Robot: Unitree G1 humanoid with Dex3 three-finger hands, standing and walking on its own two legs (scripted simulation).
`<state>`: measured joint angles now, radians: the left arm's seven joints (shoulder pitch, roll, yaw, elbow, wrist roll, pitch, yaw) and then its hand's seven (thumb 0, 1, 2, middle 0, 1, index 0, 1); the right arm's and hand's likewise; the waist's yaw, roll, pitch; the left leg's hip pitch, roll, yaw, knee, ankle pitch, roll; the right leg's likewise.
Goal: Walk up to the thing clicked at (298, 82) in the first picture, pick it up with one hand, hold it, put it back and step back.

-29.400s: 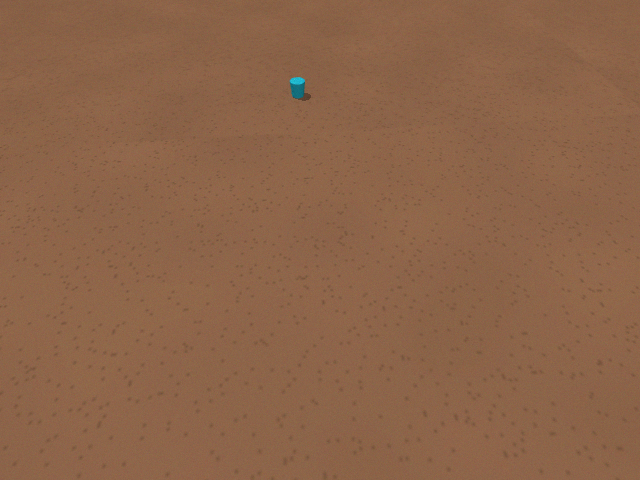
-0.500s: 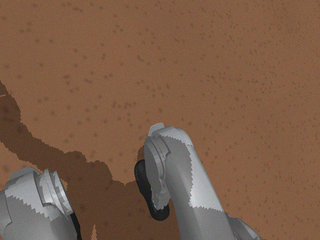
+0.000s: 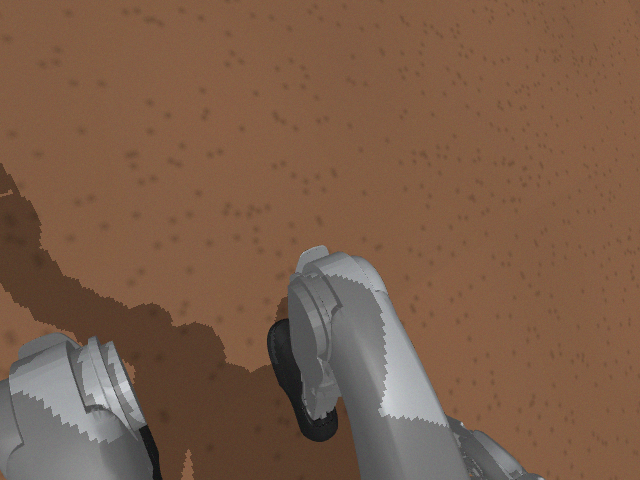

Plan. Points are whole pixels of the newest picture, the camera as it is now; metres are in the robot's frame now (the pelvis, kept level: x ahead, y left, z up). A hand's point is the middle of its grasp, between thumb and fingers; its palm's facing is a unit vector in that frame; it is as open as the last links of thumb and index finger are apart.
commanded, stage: withdraw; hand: left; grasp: from above
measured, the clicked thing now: out of the picture +0.46 +0.30 -0.26
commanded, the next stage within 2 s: home in 0.84 s
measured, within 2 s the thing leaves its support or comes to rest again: neither
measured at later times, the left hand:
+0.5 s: hand out of the picture +0.45 +0.34 -0.04, palm faces -0.45 -0.09 -0.89, open 14.1 cm
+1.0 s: hand out of the picture +0.47 +0.32 -0.14, palm faces -0.41 -0.08 -0.91, open 13.9 cm
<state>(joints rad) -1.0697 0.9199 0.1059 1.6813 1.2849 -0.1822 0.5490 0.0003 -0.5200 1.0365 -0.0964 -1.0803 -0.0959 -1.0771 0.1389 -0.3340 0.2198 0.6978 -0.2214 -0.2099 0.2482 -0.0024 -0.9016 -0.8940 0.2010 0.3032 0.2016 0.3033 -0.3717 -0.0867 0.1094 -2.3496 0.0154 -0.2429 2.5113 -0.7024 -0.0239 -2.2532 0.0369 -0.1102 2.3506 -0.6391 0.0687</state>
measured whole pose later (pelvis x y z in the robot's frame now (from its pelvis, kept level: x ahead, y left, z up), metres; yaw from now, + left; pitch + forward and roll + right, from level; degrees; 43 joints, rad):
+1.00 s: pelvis -0.01 +0.00 +0.02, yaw +5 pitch +34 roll -9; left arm -1.06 0.81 0.08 1.45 1.29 -0.19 0.36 0.00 -0.51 1.00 -0.11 -1.01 -0.11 -1.01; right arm 0.23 -0.29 0.12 0.69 -0.14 -0.03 0.12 0.00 -0.91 -0.89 0.20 0.30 0.20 0.30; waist -0.31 -0.01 0.00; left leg -2.34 0.00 -0.15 2.38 -0.64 -0.02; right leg -2.26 0.00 -0.05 2.28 -0.62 0.05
